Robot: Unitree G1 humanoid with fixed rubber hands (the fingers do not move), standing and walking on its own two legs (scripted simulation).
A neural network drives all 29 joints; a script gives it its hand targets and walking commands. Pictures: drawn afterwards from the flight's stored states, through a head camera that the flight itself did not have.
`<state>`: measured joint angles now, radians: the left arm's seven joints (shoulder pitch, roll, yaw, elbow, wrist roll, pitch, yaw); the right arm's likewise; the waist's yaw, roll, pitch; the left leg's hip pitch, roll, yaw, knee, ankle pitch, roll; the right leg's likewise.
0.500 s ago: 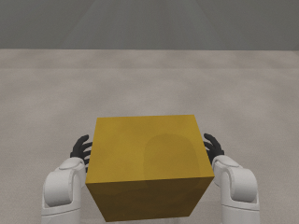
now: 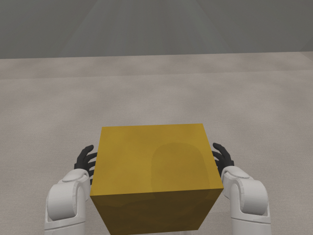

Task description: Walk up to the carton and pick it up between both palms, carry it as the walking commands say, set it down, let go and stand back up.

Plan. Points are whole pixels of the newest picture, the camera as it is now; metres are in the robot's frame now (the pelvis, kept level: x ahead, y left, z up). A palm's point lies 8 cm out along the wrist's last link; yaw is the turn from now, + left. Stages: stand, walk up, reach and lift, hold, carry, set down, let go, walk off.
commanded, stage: carry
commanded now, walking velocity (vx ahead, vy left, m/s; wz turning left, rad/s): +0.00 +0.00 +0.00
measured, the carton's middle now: (154, 183) +0.27 +0.00 +0.01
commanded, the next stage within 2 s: none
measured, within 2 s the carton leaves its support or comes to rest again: neither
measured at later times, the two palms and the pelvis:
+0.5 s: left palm (86, 172) +0.29 +0.17 +0.04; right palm (216, 166) +0.29 -0.17 +0.04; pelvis +0.03 +0.00 +0.00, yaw +0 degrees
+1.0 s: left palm (61, 165) +0.29 +0.23 +0.07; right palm (196, 159) +0.30 -0.11 +0.07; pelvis +0.04 +0.05 -0.01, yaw +0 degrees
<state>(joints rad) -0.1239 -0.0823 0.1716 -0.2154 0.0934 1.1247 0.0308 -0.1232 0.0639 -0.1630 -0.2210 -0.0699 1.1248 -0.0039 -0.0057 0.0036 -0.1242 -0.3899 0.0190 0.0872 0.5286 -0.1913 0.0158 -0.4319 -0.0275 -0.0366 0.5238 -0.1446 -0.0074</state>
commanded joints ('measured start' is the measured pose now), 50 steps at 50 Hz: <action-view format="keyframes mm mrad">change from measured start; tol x16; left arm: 1 -426 -776 -642 -49 -298 -27 -226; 3 -425 -730 -549 90 -213 -75 -220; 13 -493 -818 -782 -274 -368 -76 -203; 19 -318 -609 -444 270 -71 -230 -216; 27 -575 -816 -815 -350 -393 -163 -190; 33 -297 -735 -766 -281 -361 23 -203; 50 -445 -821 -775 -276 -421 65 -227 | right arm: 1 -510 805 693 -105 292 -22 189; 7 -477 794 596 45 211 -147 191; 13 -545 833 774 -310 352 -79 169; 20 -352 661 441 258 30 -284 181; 27 -533 860 830 -339 372 -158 161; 34 -306 777 784 -280 339 41 174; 50 -423 870 763 -291 362 64 183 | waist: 1 5 -81 -238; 24 10 26 -159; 30 11 -20 -365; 38 7 -188 -230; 43 -1 186 -158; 50 12 58 -327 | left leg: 1 76 69 -96 -73 -111 18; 31 146 98 -77 35 139 -8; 38 42 55 -64 -2 -96 -12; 45 151 255 -249 -186 270 151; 50 220 152 -70 73 534 100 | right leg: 1 93 -105 141 -170 -228 -30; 14 189 -96 87 -79 91 -32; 25 128 -91 84 -67 -24 -12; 33 237 -233 172 -8 297 -26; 38 167 -267 193 -50 147 -31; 45 -142 -65 -32 359 -426 45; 50 110 -103 -25 -21 9 22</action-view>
